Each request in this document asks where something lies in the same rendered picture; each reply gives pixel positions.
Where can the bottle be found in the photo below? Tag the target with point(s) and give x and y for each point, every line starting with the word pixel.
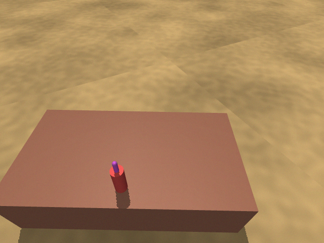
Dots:
pixel 118 177

